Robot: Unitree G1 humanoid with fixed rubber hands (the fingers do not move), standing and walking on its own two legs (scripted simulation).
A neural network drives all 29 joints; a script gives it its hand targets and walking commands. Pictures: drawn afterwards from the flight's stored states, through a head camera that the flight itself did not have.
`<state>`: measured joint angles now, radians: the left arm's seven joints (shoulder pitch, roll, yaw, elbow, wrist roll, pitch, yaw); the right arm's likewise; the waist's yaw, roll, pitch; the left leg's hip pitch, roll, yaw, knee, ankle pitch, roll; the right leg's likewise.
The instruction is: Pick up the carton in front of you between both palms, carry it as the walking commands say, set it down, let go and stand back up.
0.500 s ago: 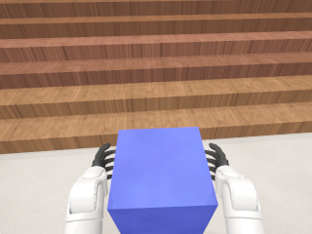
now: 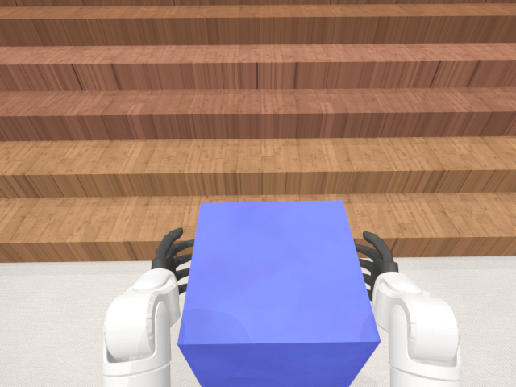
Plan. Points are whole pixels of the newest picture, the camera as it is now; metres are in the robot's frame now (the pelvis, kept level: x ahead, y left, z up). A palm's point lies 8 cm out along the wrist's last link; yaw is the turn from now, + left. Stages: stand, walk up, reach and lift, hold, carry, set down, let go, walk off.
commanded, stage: carry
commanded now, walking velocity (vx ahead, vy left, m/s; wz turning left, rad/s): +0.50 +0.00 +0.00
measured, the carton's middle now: (273, 304) +0.27 +0.01 +0.02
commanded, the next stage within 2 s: none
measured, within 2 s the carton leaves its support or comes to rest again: neither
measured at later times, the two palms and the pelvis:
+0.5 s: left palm (207, 132) +0.61 +0.15 +0.11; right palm (347, 137) +0.61 -0.15 +0.11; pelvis +0.34 +0.01 -0.01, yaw +0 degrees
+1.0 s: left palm (228, 41) +1.04 +0.15 +0.16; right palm (328, 43) +1.03 -0.15 +0.16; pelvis +0.64 +0.01 -0.02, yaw -1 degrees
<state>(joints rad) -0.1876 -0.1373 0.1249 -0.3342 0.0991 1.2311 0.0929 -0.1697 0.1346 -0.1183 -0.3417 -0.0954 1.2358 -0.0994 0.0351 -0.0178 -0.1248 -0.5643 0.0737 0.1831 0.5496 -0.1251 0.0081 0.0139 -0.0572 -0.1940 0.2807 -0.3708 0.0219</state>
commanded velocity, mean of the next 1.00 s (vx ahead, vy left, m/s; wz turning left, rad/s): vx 0.50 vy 0.00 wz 0.00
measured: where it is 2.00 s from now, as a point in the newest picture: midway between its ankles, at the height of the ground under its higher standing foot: (283, 165)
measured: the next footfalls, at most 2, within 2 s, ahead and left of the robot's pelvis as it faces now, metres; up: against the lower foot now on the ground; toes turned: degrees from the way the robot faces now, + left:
left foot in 0.04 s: +0.20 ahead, +0.11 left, +0.00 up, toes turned +12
right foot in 0.52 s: +0.53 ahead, -0.09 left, +0.00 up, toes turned -12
